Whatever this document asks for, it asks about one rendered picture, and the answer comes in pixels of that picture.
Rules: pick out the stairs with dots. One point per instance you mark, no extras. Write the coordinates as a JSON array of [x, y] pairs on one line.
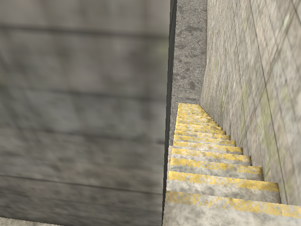
[[205, 161]]

